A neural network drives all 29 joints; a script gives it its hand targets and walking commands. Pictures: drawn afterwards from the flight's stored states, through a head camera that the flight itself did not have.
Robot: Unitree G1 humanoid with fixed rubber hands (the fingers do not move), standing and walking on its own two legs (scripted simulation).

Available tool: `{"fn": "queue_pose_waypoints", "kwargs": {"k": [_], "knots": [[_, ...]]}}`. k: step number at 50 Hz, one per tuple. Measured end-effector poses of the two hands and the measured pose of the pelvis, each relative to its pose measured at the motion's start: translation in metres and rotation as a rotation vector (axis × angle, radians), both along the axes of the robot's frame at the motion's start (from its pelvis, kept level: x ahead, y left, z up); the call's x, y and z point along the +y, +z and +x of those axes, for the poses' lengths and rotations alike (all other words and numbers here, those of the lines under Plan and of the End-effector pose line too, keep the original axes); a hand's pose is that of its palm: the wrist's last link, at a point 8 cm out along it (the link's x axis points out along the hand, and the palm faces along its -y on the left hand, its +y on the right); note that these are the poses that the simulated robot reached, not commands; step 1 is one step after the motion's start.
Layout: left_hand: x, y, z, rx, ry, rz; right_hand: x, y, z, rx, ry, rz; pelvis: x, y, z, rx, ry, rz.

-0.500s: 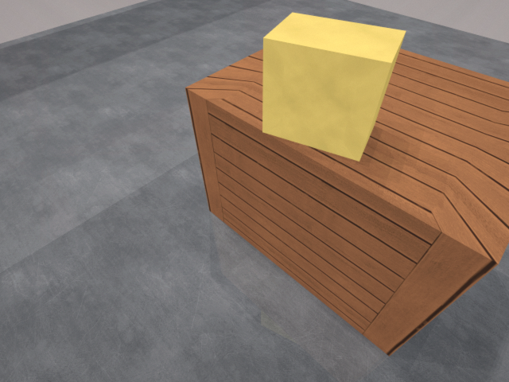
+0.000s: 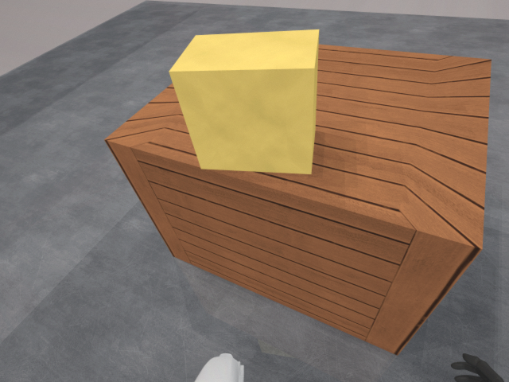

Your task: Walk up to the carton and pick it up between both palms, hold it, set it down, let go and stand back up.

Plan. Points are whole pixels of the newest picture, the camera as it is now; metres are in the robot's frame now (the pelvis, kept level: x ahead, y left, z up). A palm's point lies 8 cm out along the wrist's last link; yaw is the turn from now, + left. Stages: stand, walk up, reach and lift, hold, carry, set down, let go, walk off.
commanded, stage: walk up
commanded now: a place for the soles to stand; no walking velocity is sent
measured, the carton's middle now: (254, 105) +0.69 +0.06 +0.07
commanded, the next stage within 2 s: none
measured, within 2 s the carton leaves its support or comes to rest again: neither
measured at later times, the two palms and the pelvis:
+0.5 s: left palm (112, 238) +0.41 +0.37 -0.06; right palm out of the picture +0.08 -0.16 -0.12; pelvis +0.16 +0.14 -0.02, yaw -16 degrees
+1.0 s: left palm (53, 212) +0.51 +0.59 -0.09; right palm (296, 298) +0.30 -0.03 -0.11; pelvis +0.31 +0.29 -0.04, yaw -24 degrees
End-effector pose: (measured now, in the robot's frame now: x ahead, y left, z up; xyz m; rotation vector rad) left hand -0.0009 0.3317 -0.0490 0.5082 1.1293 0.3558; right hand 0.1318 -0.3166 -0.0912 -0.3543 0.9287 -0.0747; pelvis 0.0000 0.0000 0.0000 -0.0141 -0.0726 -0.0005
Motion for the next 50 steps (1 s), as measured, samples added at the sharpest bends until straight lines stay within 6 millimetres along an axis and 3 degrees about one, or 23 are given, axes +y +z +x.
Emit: {"fn": "queue_pose_waypoints", "kwargs": {"k": [6,9,16,20,23,27,31,38,43,46,50], "knots": [[0.076,-0.016,0.109,-0.086,-0.14,0.03,0.037,0.002,0.021,-0.052,-0.101,-0.08,0.063,-0.024,0.051,0.003,-0.057,-0.005],[0.099,-0.03,0.17,-0.129,-0.179,0.025,0.067,-0.001,0.011,-0.057,-0.139,-0.092,0.086,-0.031,0.071,-0.019,-0.116,0.044],[0.071,-0.013,0.301,-0.229,-0.376,-0.098,0.123,0.002,-0.044,0.107,-0.346,-0.027,0.114,-0.006,0.114,-0.023,-0.187,0.019],[0.051,-0.005,0.357,-0.23,-0.498,-0.139,0.144,-0.002,-0.061,0.188,-0.406,-0.008,0.128,-0.002,0.134,-0.006,-0.233,0.03],[0.039,-0.005,0.391,-0.216,-0.579,-0.133,0.154,-0.014,-0.062,0.223,-0.445,0.017,0.135,-0.007,0.152,0.011,-0.262,0.036],[0.044,-0.014,0.417,-0.22,-0.62,-0.082,0.167,-0.039,-0.042,0.263,-0.464,0.047,0.144,-0.021,0.171,0.014,-0.3,-0.005],[0.071,-0.01,0.42,-0.215,-0.566,-0.045,0.177,-0.041,0.004,0.225,-0.429,0.063,0.16,-0.019,0.192,-0.005,-0.325,-0.003],[0.147,0.006,0.419,-0.181,-0.481,0.003,0.191,-0.02,0.106,0.035,-0.361,0.009,0.206,-0.013,0.237,-0.038,-0.334,0.009],[0.215,0.0,0.445,-0.166,-0.461,0.028,0.221,-0.011,0.165,-0.073,-0.353,-0.028,0.251,-0.025,0.273,-0.051,-0.358,0.006],[0.25,-0.021,0.478,-0.18,-0.45,0.028,0.249,-0.018,0.177,-0.087,-0.357,-0.057,0.277,-0.042,0.291,-0.079,-0.369,0.049],[0.26,-0.045,0.512,-0.17,-0.441,-0.034,0.29,-0.024,0.17,-0.025,-0.397,-0.045,0.295,-0.044,0.306,-0.084,-0.407,0.038]]}}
